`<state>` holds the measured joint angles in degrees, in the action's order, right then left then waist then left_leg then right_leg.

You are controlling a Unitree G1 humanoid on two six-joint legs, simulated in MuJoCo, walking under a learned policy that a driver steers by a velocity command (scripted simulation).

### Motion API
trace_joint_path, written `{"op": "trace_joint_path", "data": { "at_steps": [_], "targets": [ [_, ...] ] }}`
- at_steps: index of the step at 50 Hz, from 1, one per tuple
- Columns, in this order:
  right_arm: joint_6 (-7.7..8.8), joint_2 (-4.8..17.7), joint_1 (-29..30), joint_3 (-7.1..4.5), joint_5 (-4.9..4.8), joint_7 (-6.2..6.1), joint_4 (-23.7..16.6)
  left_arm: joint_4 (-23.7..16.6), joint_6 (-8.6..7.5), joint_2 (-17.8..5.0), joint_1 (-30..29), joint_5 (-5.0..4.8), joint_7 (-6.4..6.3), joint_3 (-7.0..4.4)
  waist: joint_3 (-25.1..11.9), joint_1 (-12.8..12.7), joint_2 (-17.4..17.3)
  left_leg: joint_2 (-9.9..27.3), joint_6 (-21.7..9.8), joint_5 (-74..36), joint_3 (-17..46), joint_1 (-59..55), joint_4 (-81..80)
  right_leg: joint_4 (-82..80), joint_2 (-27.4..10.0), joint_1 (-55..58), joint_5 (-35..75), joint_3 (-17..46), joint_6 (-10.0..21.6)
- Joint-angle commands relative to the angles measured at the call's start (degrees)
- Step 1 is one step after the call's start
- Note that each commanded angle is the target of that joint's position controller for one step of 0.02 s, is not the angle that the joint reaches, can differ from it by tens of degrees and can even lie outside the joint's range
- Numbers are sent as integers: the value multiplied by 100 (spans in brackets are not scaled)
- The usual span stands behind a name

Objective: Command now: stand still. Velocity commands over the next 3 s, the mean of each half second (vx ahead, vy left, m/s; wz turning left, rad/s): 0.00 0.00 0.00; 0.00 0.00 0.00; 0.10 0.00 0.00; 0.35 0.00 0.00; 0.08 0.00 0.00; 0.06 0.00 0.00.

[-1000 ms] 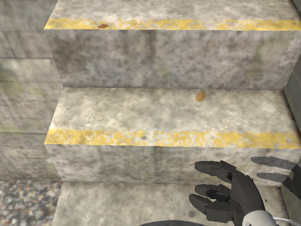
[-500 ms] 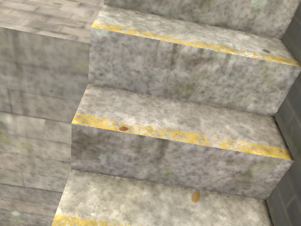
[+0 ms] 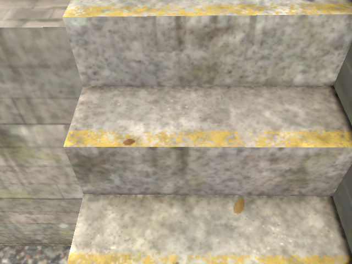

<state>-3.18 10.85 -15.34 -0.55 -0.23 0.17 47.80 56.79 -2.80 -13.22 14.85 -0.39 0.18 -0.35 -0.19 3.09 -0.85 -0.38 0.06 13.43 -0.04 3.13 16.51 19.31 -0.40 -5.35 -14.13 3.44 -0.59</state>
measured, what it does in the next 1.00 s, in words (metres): stands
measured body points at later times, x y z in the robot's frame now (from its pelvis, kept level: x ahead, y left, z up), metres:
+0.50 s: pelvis -0.04 -0.02 +0.00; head -0.05 -0.03 +0.45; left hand -0.03 +0.23 -0.14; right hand +0.02 -0.24 -0.15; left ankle -0.05 +0.12 -0.75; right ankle -0.04 -0.13 -0.75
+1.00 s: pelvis -0.05 -0.01 +0.00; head -0.04 -0.02 +0.45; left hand -0.02 +0.24 -0.14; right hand +0.01 -0.24 -0.14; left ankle -0.05 +0.12 -0.75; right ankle -0.04 -0.13 -0.75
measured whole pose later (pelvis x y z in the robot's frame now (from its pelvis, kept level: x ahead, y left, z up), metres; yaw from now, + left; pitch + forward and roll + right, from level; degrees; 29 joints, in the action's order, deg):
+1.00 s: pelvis -0.05 -0.01 +0.00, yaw +0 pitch -2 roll +0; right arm -1.6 9.5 -16.5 -1.3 -1.4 -1.4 48.3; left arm 58.7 -2.2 -10.9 17.9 -0.3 -1.0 -2.3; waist 1.8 1.9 -1.3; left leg 0.4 1.0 8.8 0.7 4.5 14.9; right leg 17.7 0.2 -6.6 -9.5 3.0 -0.1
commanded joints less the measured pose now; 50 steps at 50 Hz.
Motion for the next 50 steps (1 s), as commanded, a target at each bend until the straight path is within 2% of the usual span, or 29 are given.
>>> {"op": "trace_joint_path", "data": {
  "at_steps": [1,2,4,6,8,10,12,13,14,16,26,47,48,50],
  "targets": [
    [14,176,-178,-74,12,13,-281,-33,32,-627,488,-59,-69,-165,-265,-26,142,557,-113,-1734,325,277,25,369,-827,520,3869,415,546],
    [20,236,-74,-98,-25,-42,-325,-79,55,-558,531,-7,-116,-174,-187,-75,-9,536,-96,-1697,345,315,64,325,-804,408,3315,398,560],
    [27,217,-155,-80,-39,-88,-360,-125,94,-513,452,57,-149,-178,-68,-79,-46,559,-46,-1266,415,342,-61,241,-797,251,2854,448,529],
    [41,212,-143,-80,-25,-140,-362,-131,115,-457,467,48,-171,-180,95,-104,36,574,-44,-972,423,374,-143,127,-764,108,2365,474,514],
    [87,231,-278,-105,-61,-199,-294,-136,104,-484,458,52,-197,-209,238,-71,121,604,14,-554,436,473,-264,-45,-767,-14,1946,544,472],
    [91,217,-318,-107,-70,-220,-242,-123,95,-397,452,44,-192,-206,384,-86,186,616,7,-359,457,515,-344,-156,-732,-132,1508,566,450],
    [111,230,-291,-117,-64,-220,-285,-92,74,-408,460,17,-205,-247,444,-88,241,620,-15,-116,462,554,-360,-295,-711,-219,1055,600,441],
    [120,219,-302,-116,-75,-223,-271,-85,71,-372,455,19,-207,-251,486,-91,231,625,-22,-73,471,577,-373,-329,-701,-260,905,605,440],
    [113,239,-294,-129,-144,-260,-241,-101,75,-342,467,43,-204,-263,526,-106,231,638,-8,25,502,594,-390,-407,-691,-328,532,651,376],
    [131,222,-248,-131,-137,-290,-258,-98,89,-292,480,65,-199,-267,629,-89,227,641,-38,43,501,614,-395,-494,-648,-456,216,627,373],
    [175,183,-272,-152,-149,-239,-172,50,54,-250,671,28,-162,-282,483,-102,73,663,-53,-151,498,499,-426,-509,-639,-352,531,602,417],
    [207,275,-276,-158,-151,-194,-199,69,18,-373,688,27,-126,-313,335,-129,58,679,-95,-745,496,403,-440,-411,-645,-121,1246,506,396],
    [217,236,-296,-146,-87,-160,-218,92,21,-382,697,-1,-132,-305,314,-123,72,684,-105,-880,476,384,-421,-380,-664,-96,1454,490,444],
    [222,255,-312,-152,-94,-134,-228,95,24,-400,706,1,-132,-304,273,-123,39,678,-104,-941,464,358,-411,-356,-673,-61,1536,480,458]
  ]
}}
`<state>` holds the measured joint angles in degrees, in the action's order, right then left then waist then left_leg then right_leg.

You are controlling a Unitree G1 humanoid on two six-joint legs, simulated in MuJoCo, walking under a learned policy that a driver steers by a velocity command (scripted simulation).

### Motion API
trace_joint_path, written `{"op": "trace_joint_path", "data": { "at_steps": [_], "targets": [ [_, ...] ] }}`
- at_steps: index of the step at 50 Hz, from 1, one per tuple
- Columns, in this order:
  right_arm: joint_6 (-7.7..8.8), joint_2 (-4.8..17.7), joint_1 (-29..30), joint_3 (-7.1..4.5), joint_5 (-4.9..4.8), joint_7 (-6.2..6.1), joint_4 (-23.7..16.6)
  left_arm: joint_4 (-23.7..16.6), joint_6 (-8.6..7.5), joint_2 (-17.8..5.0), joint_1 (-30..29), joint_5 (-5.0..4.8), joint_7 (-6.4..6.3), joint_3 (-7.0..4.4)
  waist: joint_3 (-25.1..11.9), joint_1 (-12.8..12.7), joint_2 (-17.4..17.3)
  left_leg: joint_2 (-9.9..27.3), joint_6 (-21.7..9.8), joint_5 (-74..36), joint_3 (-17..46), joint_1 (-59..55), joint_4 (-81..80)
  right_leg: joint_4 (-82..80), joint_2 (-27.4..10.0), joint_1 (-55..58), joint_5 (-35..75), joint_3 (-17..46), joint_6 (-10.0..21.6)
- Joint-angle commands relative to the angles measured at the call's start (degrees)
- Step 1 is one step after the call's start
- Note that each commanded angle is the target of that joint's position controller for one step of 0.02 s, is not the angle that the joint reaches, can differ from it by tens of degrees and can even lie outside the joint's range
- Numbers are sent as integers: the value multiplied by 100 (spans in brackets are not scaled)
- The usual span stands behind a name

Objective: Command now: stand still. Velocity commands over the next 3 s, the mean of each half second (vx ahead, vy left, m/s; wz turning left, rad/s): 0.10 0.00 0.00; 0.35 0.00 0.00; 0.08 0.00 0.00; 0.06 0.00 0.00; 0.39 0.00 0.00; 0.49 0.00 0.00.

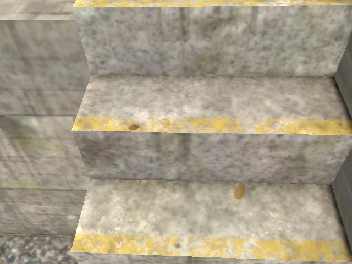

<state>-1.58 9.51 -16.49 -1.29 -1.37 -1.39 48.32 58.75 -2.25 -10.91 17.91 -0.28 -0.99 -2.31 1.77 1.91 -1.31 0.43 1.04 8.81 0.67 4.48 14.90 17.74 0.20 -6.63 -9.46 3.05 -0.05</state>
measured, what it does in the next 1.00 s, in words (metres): shifts its weight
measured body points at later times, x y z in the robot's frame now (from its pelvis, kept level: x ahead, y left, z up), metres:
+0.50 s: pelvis +0.01 +0.01 +0.00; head +0.01 +0.00 +0.45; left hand +0.04 +0.25 -0.15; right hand +0.07 -0.21 -0.15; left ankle -0.01 +0.13 -0.75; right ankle +0.00 -0.12 -0.75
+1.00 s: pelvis +0.06 +0.00 +0.00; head +0.05 -0.01 +0.45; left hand +0.12 +0.25 -0.14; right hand +0.13 -0.23 -0.14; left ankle -0.01 +0.14 -0.75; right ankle +0.00 -0.12 -0.75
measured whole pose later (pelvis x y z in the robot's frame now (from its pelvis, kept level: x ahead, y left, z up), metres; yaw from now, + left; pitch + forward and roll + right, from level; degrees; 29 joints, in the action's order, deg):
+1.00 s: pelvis +0.06 +0.00 +0.00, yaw -1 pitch -1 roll +0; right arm -2.8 10.5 -14.9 -0.3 0.0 -1.1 46.2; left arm 57.2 -3.7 -12.4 15.9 0.2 1.2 0.6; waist -1.0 1.9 -1.5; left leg 0.6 1.0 12.6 0.1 -1.1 12.2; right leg 19.0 -0.4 -3.4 -13.9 2.2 0.3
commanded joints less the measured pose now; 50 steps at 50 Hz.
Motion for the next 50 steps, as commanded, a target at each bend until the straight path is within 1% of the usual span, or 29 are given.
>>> {"op": "trace_joint_path", "data": {
  "at_steps": [1,10,11,12,13,14,17,19,20,21,22,25,27,28,30,33,34,35,36,37,38,39,40,42,43,47,48,49,50],
  "targets": [
    [62,392,-194,-78,14,26,-288,-104,-31,-639,389,-6,-15,-107,75,-4,80,597,-203,-476,390,221,-249,-197,-734,64,1050,515,402],
    [77,388,-158,-56,17,44,-332,-101,-39,-660,341,1,19,-105,169,-10,105,591,-262,-265,386,256,-289,-242,-726,-63,641,466,375],
    [66,377,-111,-32,39,55,-378,-94,-25,-651,330,-10,16,-107,185,-35,87,582,-284,-275,395,251,-273,-212,-695,-63,484,430,363],
    [62,363,-89,-27,38,59,-393,-90,-20,-647,340,-5,15,-105,190,-38,70,580,-291,-254,394,251,-268,-223,-693,-93,420,430,356],
    [59,263,-157,4,37,58,-349,-35,-16,-563,389,5,14,-80,134,-30,65,556,-309,135,392,201,-351,-322,-684,-94,34,432,367],
    [60,203,-177,27,29,56,-312,-12,-12,-507,366,4,11,-59,208,-24,56,531,-327,507,395,216,-435,-424,-666,-167,-387,430,385],
    [101,267,-108,30,8,17,-316,-63,-33,-559,136,-20,-14,-49,412,-17,102,448,-385,996,368,287,-441,-521,-610,-403,-990,413,509],
    [141,312,-79,24,-18,-14,-367,-114,-63,-591,24,-48,-35,-49,426,-16,95,401,-406,1113,344,303,-351,-510,-607,-490,-1106,431,611],
    [164,307,-65,31,-24,-25,-393,-142,-79,-599,-27,-54,-42,-45,436,-16,126,390,-418,1095,342,318,-316,-501,-612,-520,-1106,436,651],
    [198,370,-66,0,-39,-43,-376,-157,-99,-637,-59,-68,-39,-55,431,0,217,363,-457,1103,267,323,-195,-478,-580,-593,-1244,430,734],
    [229,352,-96,13,-43,-42,-371,-192,-114,-639,-110,-70,-30,-52,408,9,237,358,-490,1039,285,339,-179,-476,-589,-625,-1267,436,773],
    [301,363,-100,12,-44,-37,-411,-278,-154,-599,-89,-95,-13,-34,332,-31,146,382,-531,726,323,275,-170,-387,-572,-523,-974,417,820],
    [336,373,-72,17,-47,-20,-438,-316,-180,-573,-97,-91,-4,-12,258,-42,66,410,-551,385,351,181,-177,-288,-549,-433,-590,356,835],
    [358,446,-156,-4,-89,-5,-391,-313,-218,-664,-48,-147,4,-39,165,-53,143,431,-549,206,322,53,-166,-200,-503,-381,-471,335,817],
    [377,496,-135,-14,-79,30,-416,-348,-264,-654,-74,-145,24,-21,96,-50,-1,431,-547,-344,303,-92,-118,-117,-494,-350,-127,302,825],
    [377,586,-206,-47,-40,49,-388,-362,-253,-690,42,-107,48,13,-127,-44,-94,431,-520,-1736,209,-417,68,214,-463,-238,864,196,836],
    [359,590,-165,-50,-24,55,-395,-379,-249,-677,89,-97,67,40,-214,-47,-89,427,-523,-2156,184,-526,128,288,-456,-174,1192,190,853],
    [347,584,-185,-47,5,76,-407,-393,-243,-711,126,-88,92,41,-298,-46,-96,412,-492,-2438,141,-576,178,329,-472,-78,1516,189,846],
    [305,540,-84,-21,44,70,-435,-382,-245,-758,177,-112,116,39,-319,-71,3,421,-476,-2627,126,-627,266,309,-496,-21,1785,214,848],
    [266,548,-77,-14,84,82,-496,-418,-238,-725,93,-73,164,66,-390,-54,84,393,-439,-2815,76,-583,298,339,-505,132,2113,227,832],
    [249,546,48,-2,91,77,-557,-435,-232,-745,76,-58,201,75,-403,-42,104,391,-425,-2980,47,-595,387,359,-515,158,2383,220,840],
    [229,541,72,10,105,70,-599,-475,-214,-677,46,5,194,106,-463,-35,1,378,-395,-3195,69,-588,436,388,-545,251,2615,203,839],
    [183,582,35,-5,130,50,-560,-458,-192,-678,67,21,204,134,-537,-42,109,461,-366,-3722,86,-775,448,437,-474,172,2955,86,824],
    [77,623,-96,-15,132,31,-506,-350,-193,-651,278,49,197,174,-571,-12,-39,564,-324,-4349,149,-940,366,461,-493,224,3220,36,661],
    [26,624,-139,-19,138,31,-469,-303,-192,-681,332,51,200,178,-531,-13,-55,593,-305,-4318,163,-943,322,426,-514,261,3229,52,588],
    [-106,582,-178,-20,136,28,-396,-241,-179,-756,249,63,218,169,-280,25,-19,635,-249,-3307,209,-827,20,238,-581,248,2912,149,457],
    [-130,530,-214,20,160,37,-413,-255,-169,-755,154,65,209,175,-253,15,-51,656,-212,-3084,274,-806,-66,246,-669,261,3129,195,438],
    [-122,566,-222,-15,130,17,-384,-273,-185,-861,169,39,203,150,-262,6,-63,643,-160,-2935,226,-748,-61,215,-727,276,3387,280,440],
    [-123,573,-277,-16,118,3,-370,-258,-189,-887,174,26,195,141,-311,15,-30,643,-134,-2747,227,-734,-94,227,-743,318,3460,291,436]
  ]
}}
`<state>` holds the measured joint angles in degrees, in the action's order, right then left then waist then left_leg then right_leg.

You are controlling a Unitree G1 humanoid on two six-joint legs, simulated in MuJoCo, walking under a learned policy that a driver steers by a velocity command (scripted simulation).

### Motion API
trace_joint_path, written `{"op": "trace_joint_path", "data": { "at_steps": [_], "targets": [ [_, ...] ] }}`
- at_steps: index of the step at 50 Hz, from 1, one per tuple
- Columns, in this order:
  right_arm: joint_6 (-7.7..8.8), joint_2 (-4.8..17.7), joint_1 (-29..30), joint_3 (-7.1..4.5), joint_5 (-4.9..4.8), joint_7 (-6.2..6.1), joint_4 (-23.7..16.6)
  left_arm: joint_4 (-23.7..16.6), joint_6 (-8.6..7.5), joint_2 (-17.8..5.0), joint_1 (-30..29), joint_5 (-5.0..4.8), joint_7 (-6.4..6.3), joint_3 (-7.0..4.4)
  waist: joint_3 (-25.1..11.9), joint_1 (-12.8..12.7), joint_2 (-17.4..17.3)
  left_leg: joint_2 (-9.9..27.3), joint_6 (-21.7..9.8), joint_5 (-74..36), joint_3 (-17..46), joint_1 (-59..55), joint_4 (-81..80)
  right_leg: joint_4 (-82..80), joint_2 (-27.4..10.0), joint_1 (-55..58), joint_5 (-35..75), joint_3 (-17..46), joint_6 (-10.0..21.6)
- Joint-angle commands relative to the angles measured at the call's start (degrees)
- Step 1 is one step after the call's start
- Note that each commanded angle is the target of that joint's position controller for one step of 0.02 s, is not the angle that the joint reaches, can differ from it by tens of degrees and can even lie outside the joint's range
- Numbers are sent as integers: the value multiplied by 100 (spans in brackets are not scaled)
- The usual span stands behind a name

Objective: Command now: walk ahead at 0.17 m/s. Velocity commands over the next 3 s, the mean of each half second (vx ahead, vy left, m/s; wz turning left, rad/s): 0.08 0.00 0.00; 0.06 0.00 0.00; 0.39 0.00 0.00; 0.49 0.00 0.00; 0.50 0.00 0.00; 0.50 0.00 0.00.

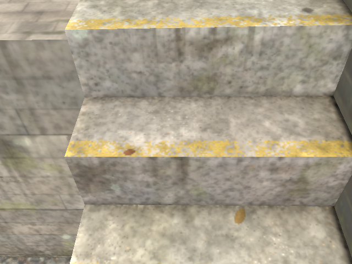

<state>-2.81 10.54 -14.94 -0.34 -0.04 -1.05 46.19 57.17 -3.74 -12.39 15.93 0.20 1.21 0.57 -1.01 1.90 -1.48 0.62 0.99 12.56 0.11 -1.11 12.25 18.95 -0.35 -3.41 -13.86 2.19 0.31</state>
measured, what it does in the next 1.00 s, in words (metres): shifts its weight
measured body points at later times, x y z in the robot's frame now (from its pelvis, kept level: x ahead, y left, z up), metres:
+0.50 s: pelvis -0.05 -0.02 +0.00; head -0.05 -0.03 +0.45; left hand -0.04 +0.23 -0.14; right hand -0.02 -0.26 -0.15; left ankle -0.06 +0.13 -0.75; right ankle -0.05 -0.13 -0.75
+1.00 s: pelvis -0.05 -0.01 +0.00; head -0.05 -0.02 +0.45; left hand -0.04 +0.24 -0.14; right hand -0.02 -0.23 -0.15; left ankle -0.06 +0.13 -0.75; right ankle -0.05 -0.13 -0.75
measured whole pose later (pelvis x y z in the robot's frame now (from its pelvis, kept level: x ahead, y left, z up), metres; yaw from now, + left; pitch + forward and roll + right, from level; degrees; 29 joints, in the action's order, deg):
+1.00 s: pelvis -0.05 -0.01 +0.00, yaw +0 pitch -1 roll +0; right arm -0.5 9.1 -18.7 -1.1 -2.3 -1.6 52.8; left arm 58.1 -1.1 -10.2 19.0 0.0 -2.1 -1.6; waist 0.3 1.5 -1.6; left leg 1.3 1.6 9.6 1.0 4.7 15.4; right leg 18.1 0.3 -7.1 -10.0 2.1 0.6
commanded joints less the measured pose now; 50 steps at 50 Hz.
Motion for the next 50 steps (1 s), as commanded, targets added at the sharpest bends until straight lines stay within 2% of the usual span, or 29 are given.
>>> {"op": "trace_joint_path", "data": {
  "at_steps": [1,2,3,5,10,12,14,17,19,22,26,32,42,43,45,48,49,50],
  "targets": [
    [-2,465,-432,-115,-27,-32,-133,-82,-41,-746,410,-33,-41,-152,-32,1,-41,604,-131,-2785,290,-66,155,21,-721,68,3833,387,385],
    [-8,420,-430,-110,-35,-37,-121,-61,-37,-745,400,-35,-49,-157,6,18,21,607,-134,-2540,317,7,87,19,-738,68,3713,389,374],
    [27,447,-475,-124,-102,-31,-30,-25,-5,-782,481,-34,-38,-208,59,-3,-126,568,-137,-2239,358,119,-4,-32,-774,102,3342,489,269],
    [53,393,-354,-113,-142,-65,27,-24,11,-782,534,-16,-66,-248,207,-74,13,605,-133,-1743,393,192,-61,-165,-735,-52,2682,504,241],
    [72,418,-392,-158,-165,-87,164,-94,59,-547,514,38,-160,-245,462,-102,218,611,-74,-846,388,483,-226,-370,-634,-254,1408,508,262],
    [85,399,-422,-163,-169,-122,201,-133,110,-594,452,57,-231,-281,511,-94,332,611,-44,-454,387,651,-221,-400,-624,-341,1037,540,242],
    [103,389,-436,-161,-158,-130,186,-161,100,-616,463,17,-275,-314,570,-78,286,605,-23,-161,393,786,-221,-489,-660,-388,746,624,224],
    [135,392,-465,-166,-170,-141,205,-204,153,-593,547,20,-315,-338,641,-92,258,590,-24,-61,410,952,-148,-500,-645,-433,562,659,252],
    [131,435,-549,-201,-195,-156,257,-224,188,-551,557,62,-320,-331,707,-87,267,590,-41,-42,420,995,-163,-550,-656,-476,470,716,252],
    [140,456,-610,-236,-234,-127,295,-219,215,-567,590,30,-340,-349,631,-68,192,569,-11,-64,404,1050,-81,-518,-663,-415,578,757,305],
    [145,410,-594,-236,-230,-116,328,-217,255,-512,589,32,-369,-361,579,-68,145,553,-22,-85,406,1101,-25,-488,-656,-402,517,763,334],
    [177,417,-579,-235,-211,-99,364,-199,266,-436,551,22,-344,-361,582,-63,154,572,-56,-101,431,1139,-28,-492,-628,-414,436,738,348],
    [230,420,-526,-235,-206,-83,373,-165,269,-460,551,33,-301,-380,520,-87,137,573,-144,-282,453,1106,-41,-414,-605,-342,706,636,330],
    [242,302,-562,-197,-196,-65,402,-107,270,-380,635,8,-317,-360,382,-71,70,567,-142,-106,438,1004,-70,-467,-591,-316,375,620,342],
    [253,192,-531,-156,-211,-56,451,-77,269,-310,550,19,-340,-323,528,-41,87,522,-179,236,428,993,-155,-673,-568,-529,-454,633,370],
    [299,233,-462,-138,-222,-75,429,-119,221,-381,373,-4,-359,-315,642,-22,183,448,-248,358,369,1028,-99,-734,-543,-692,-803,631,470],
    [306,237,-453,-132,-242,-66,390,-121,189,-398,417,-52,-354,-317,688,-28,116,424,-240,370,364,1034,-77,-743,-558,-683,-788,648,506],
    [328,220,-428,-120,-248,-63,379,-133,167,-409,366,-61,-353,-312,689,-27,175,415,-261,328,364,1056,-82,-721,-546,-669,-752,629,537]
  ]
}}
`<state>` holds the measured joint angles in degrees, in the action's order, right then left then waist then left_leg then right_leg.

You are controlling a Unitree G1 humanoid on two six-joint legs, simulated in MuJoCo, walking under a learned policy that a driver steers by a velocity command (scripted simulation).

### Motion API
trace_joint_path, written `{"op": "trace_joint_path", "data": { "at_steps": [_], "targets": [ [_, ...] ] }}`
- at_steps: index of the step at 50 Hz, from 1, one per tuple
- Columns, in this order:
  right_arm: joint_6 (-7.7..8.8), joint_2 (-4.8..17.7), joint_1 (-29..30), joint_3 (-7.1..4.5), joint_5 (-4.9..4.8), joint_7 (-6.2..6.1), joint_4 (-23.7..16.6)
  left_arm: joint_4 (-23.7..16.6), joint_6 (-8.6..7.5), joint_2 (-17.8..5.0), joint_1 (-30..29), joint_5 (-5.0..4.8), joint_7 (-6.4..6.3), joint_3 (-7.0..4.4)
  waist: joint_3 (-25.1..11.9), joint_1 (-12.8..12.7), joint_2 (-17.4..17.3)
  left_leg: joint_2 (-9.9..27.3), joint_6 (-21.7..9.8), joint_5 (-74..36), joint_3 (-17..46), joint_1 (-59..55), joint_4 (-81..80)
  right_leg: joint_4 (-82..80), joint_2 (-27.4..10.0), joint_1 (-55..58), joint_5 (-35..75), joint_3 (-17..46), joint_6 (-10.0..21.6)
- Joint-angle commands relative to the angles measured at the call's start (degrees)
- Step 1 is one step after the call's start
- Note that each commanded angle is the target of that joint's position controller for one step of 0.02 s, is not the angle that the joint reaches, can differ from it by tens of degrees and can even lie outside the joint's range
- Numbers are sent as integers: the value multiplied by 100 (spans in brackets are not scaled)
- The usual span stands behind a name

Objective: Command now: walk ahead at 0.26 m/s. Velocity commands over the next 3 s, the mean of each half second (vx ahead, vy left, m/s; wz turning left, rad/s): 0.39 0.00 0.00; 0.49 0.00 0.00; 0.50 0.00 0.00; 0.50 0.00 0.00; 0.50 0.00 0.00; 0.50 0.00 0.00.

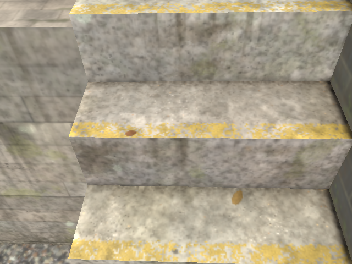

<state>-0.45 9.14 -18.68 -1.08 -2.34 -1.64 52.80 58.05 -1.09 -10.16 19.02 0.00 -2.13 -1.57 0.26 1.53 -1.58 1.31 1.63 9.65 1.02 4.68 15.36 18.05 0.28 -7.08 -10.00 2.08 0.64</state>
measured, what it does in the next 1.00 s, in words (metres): stands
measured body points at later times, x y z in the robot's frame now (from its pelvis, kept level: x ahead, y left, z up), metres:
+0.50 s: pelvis +0.05 +0.01 +0.00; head +0.05 +0.00 +0.45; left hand +0.13 +0.26 -0.13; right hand +0.14 -0.22 -0.14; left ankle -0.01 +0.14 -0.75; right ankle +0.00 -0.12 -0.75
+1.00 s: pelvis +0.03 +0.00 +0.00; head +0.03 -0.02 +0.45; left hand +0.11 +0.26 -0.13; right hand +0.12 -0.22 -0.14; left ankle -0.01 +0.14 -0.75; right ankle +0.00 -0.12 -0.75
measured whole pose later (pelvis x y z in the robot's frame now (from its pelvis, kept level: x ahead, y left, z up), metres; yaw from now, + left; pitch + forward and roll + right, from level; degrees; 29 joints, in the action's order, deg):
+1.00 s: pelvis +0.03 +0.00 +0.00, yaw -1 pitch -1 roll +0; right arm 0.8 10.6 -15.6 0.8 -1.2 -1.0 46.8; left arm 55.8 -4.1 -12.4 14.2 -0.2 -0.1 0.3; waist -0.5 1.0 -2.6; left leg 1.1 1.4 10.9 0.1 -0.4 11.7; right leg 16.6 -0.3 -3.4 -12.1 2.3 0.0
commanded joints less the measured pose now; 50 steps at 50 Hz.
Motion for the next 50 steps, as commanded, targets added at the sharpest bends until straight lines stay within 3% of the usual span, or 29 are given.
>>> {"op": "trace_joint_path", "data": {
  "at_steps": [1,5,7,8,13,14,16,18,23,29,30,35,40,50],
  "targets": [
    [142,344,-64,-32,-27,-2,-305,-219,-122,-720,27,-87,2,-125,563,15,152,340,-397,597,292,488,-428,-596,-631,-259,-968,661,531],
    [241,349,-7,-19,-18,3,-428,-277,-165,-716,-3,-115,14,-123,425,-33,166,321,-469,356,282,408,-367,-484,-619,-59,-480,621,605],
    [233,374,69,10,-13,-39,-580,-285,-286,-721,-130,-122,55,-105,313,-21,236,340,-452,67,292,262,-360,-438,-618,26,-97,621,609],
    [238,370,15,26,64,-2,-612,-236,-324,-717,-97,-138,71,-89,282,-13,134,373,-442,-425,294,156,-377,-333,-630,112,518,546,629],
    [207,543,-76,-5,111,73,-674,-185,-347,-792,121,-87,129,-17,-160,-24,-49,377,-380,-2294,208,-446,-174,30,-636,417,2253,374,631],
    [143,466,-32,53,196,86,-722,-167,-333,-772,124,-92,160,-5,-165,-26,6,385,-377,-2545,255,-607,-148,67,-618,378,2283,325,599],
    [93,572,25,9,162,64,-762,-207,-357,-818,81,-99,192,-1,-152,10,44,347,-426,-2483,125,-694,-20,84,-540,232,1884,281,637],
    [52,546,191,35,211,61,-893,-292,-363,-765,-96,-41,272,49,-117,42,110,353,-437,-2728,118,-673,16,124,-552,190,2184,271,638],
    [-14,623,273,28,227,27,-1017,-432,-384,-802,-233,-22,273,117,-232,53,94,409,-407,-3290,101,-912,108,236,-515,18,2390,159,629],
    [-24,498,381,95,275,24,-1123,-496,-400,-869,-335,1,260,170,-197,15,-56,464,-287,-2686,169,-715,-120,67,-683,200,2530,286,527],
    [5,509,348,103,243,43,-1125,-446,-402,-902,-251,9,250,155,-202,24,-144,417,-259,-2382,146,-606,-164,5,-755,381,2525,386,473],
    [52,482,458,152,250,55,-1150,-473,-398,-904,-496,16,270,138,4,9,104,448,-253,-1459,205,-413,-387,-219,-734,342,1851,425,461],
    [124,478,466,152,139,29,-1062,-484,-387,-951,-612,-38,219,61,187,-26,66,405,-284,-464,215,-284,-494,-480,-699,148,623,496,447],
    [211,513,385,93,119,62,-931,-475,-360,-902,-496,-32,186,53,109,-61,133,413,-320,-770,187,-328,-491,-385,-656,201,882,490,488]
  ]
}}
